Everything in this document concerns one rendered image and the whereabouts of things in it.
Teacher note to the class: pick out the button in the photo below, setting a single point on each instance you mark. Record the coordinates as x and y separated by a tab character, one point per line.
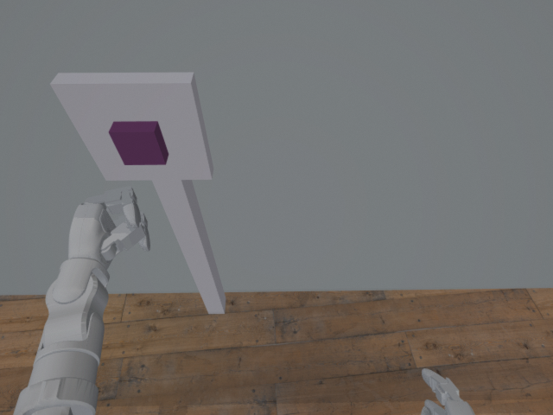
139	142

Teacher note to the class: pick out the robot left forearm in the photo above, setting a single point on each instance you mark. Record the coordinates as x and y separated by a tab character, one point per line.
66	363

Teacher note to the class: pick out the right robot hand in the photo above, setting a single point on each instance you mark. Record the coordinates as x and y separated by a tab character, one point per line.
447	394

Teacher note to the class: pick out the panel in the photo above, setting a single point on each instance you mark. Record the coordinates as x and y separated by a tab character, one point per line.
93	101

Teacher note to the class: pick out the left robot hand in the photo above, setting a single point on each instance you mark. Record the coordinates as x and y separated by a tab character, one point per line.
94	235

